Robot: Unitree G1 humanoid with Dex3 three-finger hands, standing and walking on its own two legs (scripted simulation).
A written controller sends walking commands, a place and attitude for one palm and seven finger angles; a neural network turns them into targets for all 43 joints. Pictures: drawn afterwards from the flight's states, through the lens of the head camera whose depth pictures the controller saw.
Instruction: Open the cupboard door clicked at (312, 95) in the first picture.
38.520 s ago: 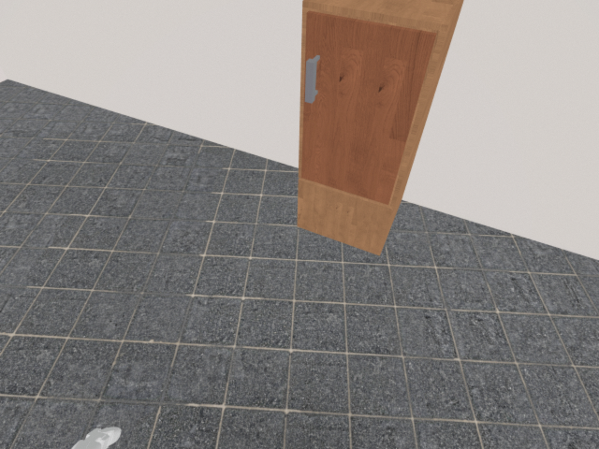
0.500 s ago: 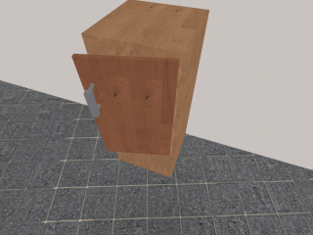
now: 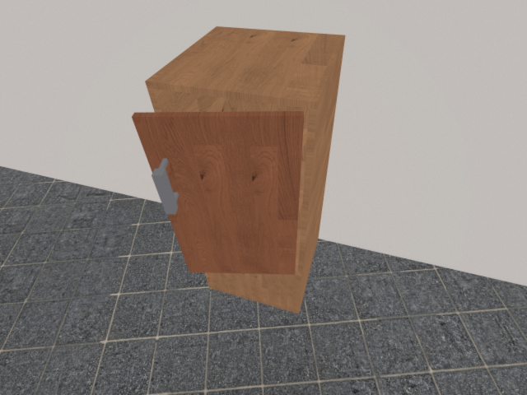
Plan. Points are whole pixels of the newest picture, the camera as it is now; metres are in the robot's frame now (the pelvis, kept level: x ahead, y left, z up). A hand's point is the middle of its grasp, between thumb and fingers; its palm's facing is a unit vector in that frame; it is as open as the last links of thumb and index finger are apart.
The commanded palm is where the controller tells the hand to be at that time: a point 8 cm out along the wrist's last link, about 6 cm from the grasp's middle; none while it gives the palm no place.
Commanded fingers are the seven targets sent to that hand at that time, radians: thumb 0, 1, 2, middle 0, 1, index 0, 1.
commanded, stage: look again from close up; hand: left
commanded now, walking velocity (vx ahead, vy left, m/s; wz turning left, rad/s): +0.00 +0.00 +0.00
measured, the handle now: (168, 186) +0.57 +0.26 -0.03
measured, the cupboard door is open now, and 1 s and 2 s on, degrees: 15 15 15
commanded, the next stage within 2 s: raise the hand with hooked fingers in 0.22 s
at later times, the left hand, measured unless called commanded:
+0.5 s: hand (136, 390) +0.16 +0.21 -0.06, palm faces +0.25 -0.95 -0.19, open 7.4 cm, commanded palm +0.11 +0.24 -0.06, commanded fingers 0.00 0.67 0.80 -0.22 -0.45 -0.22 -0.45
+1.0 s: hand (137, 371) +0.18 +0.21 -0.04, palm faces -0.02 -0.99 -0.11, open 10.1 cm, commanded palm +0.15 +0.27 -0.04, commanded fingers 0.00 0.08 0.55 -0.26 -0.82 -0.26 -0.82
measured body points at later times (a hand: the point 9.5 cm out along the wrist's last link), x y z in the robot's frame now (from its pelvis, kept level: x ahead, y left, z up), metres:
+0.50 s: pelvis +0.00 +0.02 -0.01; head +0.01 +0.00 +0.44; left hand +0.14 +0.26 -0.05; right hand +0.09 -0.24 -0.13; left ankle -0.03 +0.10 -0.74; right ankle +0.03 -0.09 -0.74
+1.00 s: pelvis -0.03 +0.00 -0.10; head +0.05 +0.02 +0.34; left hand +0.17 +0.26 -0.03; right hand +0.21 -0.19 -0.18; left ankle -0.03 +0.10 -0.74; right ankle +0.03 -0.09 -0.74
